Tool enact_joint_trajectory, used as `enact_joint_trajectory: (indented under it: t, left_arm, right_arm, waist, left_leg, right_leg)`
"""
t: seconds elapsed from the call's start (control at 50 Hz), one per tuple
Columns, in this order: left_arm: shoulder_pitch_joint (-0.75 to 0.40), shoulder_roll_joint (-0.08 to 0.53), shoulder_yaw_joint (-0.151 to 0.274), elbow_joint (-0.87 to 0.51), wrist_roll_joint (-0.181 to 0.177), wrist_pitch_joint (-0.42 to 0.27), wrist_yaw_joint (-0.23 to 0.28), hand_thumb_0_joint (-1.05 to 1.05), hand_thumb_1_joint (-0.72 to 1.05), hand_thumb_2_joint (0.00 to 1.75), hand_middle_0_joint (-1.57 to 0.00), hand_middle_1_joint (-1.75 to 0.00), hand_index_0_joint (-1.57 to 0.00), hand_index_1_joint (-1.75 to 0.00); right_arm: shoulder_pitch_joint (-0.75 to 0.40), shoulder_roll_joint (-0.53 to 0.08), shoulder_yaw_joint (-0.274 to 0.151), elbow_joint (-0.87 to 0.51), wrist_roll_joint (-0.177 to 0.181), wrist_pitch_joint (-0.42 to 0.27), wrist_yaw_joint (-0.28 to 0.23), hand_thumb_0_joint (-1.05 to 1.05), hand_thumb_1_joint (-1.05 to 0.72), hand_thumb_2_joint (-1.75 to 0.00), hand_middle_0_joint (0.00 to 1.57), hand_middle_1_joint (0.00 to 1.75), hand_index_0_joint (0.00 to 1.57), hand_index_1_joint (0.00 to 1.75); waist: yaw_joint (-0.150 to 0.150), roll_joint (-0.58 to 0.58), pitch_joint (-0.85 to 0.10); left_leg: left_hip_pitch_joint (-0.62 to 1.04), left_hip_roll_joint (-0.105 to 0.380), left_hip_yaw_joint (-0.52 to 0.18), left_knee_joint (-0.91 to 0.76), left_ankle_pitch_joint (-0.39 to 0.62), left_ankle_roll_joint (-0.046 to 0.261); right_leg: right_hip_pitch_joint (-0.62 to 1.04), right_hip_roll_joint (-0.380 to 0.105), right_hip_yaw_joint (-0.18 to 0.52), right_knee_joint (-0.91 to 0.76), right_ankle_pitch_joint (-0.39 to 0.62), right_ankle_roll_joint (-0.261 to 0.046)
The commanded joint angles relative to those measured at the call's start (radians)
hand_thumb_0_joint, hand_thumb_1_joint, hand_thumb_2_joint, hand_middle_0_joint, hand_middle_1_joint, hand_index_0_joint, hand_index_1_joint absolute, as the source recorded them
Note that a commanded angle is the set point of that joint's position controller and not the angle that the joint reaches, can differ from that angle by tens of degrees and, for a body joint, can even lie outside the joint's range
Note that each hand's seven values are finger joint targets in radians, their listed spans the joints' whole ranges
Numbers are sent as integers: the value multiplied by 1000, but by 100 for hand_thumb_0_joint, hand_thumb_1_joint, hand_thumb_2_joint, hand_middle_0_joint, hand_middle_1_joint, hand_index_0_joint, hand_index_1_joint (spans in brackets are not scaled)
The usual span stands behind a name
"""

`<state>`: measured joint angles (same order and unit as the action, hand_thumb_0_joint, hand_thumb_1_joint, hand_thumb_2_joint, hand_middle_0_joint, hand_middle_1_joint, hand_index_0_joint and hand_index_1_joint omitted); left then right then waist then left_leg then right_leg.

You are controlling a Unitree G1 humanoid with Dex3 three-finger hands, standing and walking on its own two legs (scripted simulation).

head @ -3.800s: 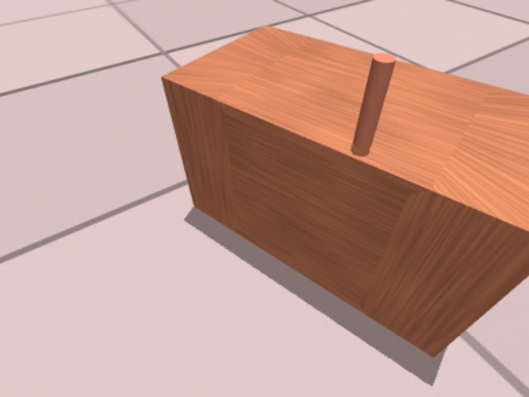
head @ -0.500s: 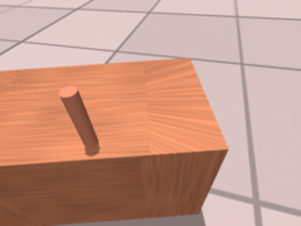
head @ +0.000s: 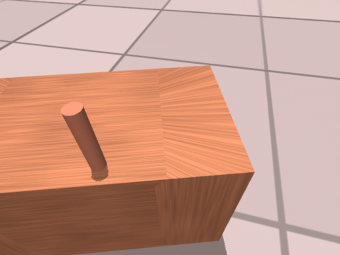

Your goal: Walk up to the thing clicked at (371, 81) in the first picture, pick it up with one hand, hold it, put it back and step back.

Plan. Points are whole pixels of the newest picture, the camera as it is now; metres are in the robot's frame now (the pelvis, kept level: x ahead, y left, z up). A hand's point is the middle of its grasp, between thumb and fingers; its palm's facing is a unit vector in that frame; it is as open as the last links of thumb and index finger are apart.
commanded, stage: walk up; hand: left
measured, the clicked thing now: (87, 141) +0.43 +0.24 +0.04
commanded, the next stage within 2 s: stand in 0.28 s
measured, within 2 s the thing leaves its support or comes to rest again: neither
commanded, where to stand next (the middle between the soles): +0.06 +0.02 m, yaw +3 degrees
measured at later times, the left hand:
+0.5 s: hand out of the picture +0.09 +0.25 -0.15, palm faces -0.03 -0.94 -0.34, open 7.4 cm
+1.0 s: hand out of the picture +0.05 +0.25 -0.16, palm faces -0.03 -0.94 -0.34, open 7.4 cm
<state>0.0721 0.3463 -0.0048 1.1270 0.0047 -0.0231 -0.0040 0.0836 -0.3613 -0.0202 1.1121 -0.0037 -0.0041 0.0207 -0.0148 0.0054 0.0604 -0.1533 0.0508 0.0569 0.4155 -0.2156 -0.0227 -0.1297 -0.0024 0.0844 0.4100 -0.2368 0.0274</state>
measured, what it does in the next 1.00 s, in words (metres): stands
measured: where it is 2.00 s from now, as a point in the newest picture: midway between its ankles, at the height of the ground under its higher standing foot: outside the picture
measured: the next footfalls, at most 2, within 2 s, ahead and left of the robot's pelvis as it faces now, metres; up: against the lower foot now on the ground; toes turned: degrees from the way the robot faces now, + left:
none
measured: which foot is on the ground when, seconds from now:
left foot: down 0.00-1.00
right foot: down 0.00-1.00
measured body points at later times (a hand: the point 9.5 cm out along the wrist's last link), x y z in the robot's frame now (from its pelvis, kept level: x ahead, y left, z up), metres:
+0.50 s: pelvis +0.00 +0.00 +0.00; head +0.01 +0.00 +0.45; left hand +0.09 +0.30 -0.13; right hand +0.08 -0.30 -0.13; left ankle +0.01 +0.13 -0.74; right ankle -0.01 -0.14 -0.74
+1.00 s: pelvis -0.01 +0.00 +0.00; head +0.00 +0.00 +0.45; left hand +0.05 +0.30 -0.13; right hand +0.06 -0.30 -0.13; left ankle +0.01 +0.13 -0.74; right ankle -0.01 -0.14 -0.74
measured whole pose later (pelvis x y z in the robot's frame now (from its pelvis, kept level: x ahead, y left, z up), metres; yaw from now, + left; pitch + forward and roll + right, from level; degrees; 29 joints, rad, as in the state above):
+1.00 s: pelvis -0.01 +0.00 +0.00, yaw +1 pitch -2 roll +0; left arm 0.13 0.36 -0.01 1.13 0.01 -0.01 -0.01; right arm 0.10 -0.35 -0.02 1.15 -0.01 0.00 0.02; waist -0.01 0.00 0.06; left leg -0.15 0.04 0.04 0.34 -0.15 -0.02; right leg -0.12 -0.01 0.06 0.33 -0.18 0.03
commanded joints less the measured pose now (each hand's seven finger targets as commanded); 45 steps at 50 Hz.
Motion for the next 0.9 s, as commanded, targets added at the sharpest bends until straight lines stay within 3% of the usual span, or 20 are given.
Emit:
enact_joint_trajectory:
  t: [0.0,0.24,0.26,0.32,0.36,0.42,0.48,0.62,0.74,0.82,0.88]
  left_arm:
    - [-59,223,47,-62,1,-24,20,0,90,90,-20,-30,-20,-30]
    - [-66,221,48,-62,9,-24,21,0,90,90,-20,-30,-20,-30]
    - [-64,228,45,-58,2,-19,22,0,90,90,-20,-30,-20,-30]
    - [-34,214,43,-55,-3,-13,19,0,90,90,-20,-30,-20,-30]
    - [-33,213,42,-55,0,-10,19,0,90,90,-20,-30,-20,-30]
    - [-37,220,42,-56,1,-9,19,0,90,90,-20,-30,-20,-30]
    - [-38,218,39,-55,3,-6,18,0,90,90,-20,-30,-20,-30]
    - [-28,223,39,-53,5,-8,15,0,90,90,-20,-30,-20,-30]
    - [-24,231,42,-59,6,-12,15,0,90,90,-20,-30,-20,-30]
    - [-12,223,38,-62,7,-10,14,0,90,90,-20,-30,-20,-30]
    - [-3,226,41,-61,7,-7,13,0,90,90,-20,-30,-20,-30]
  right_arm:
    - [-55,-208,-44,-63,-3,-16,-13,0,-90,-90,20,30,20,30]
    - [-51,-198,-48,-61,-4,-14,-12,0,-90,-90,20,30,20,30]
    - [-65,-191,-44,-59,-6,-18,-17,0,-90,-90,20,30,20,30]
    - [-62,-207,-46,-49,-5,-23,-22,0,-90,-90,20,30,20,30]
    - [-65,-207,-47,-46,-4,-25,-23,0,-90,-90,20,30,20,30]
    - [-60,-200,-44,-40,-3,-22,-23,0,-90,-90,20,30,20,30]
    - [-71,-198,-40,-35,-3,-19,-23,0,-90,-90,20,30,20,30]
    - [-59,-199,-41,-28,-4,-17,-18,0,-90,-90,20,30,20,30]
    - [-52,-198,-42,-32,-5,-19,-18,0,-90,-90,20,30,20,30]
    - [-50,-198,-41,-29,-6,-17,-15,0,-90,-90,20,30,20,30]
    - [-44,-201,-43,-27,-7,-15,-15,0,-90,-90,20,30,20,30]
  waist:
    - [3,1,-94]
    - [-4,-17,-102]
    - [-2,-51,-95]
    - [6,-6,-117]
    - [5,8,-135]
    - [0,5,-147]
    - [4,21,-102]
    - [-1,6,-84]
    - [-4,-15,-101]
    - [0,-8,-71]
    - [0,-2,-54]
  left_leg:
    - [82,81,-78,-78,122,53]
    - [89,76,-72,-90,122,48]
    - [95,97,-97,-107,227,44]
    - [123,99,-88,-100,299,43]
    - [135,99,-87,-105,297,41]
    - [133,96,-84,-109,270,38]
    - [97,89,-91,-137,152,34]
    - [86,86,-96,-144,91,35]
    - [100,88,-98,-133,111,37]
    - [83,87,-104,-139,78,34]
    - [68,82,-109,-150,-5,36]
  right_leg:
    - [-37,-87,49,-75,213,-48]
    - [-17,-90,45,-87,227,-44]
    - [-18,-106,36,-81,293,-43]
    - [7,-108,32,-86,337,-38]
    - [14,-107,27,-85,321,-35]
    - [27,-113,30,-98,313,-36]
    - [-2,-107,31,-121,200,-33]
    - [-22,-112,37,-144,147,-37]
    - [-19,-117,40,-142,167,-41]
    - [-41,-110,36,-150,118,-41]
    - [-69,-105,40,-166,31,-42]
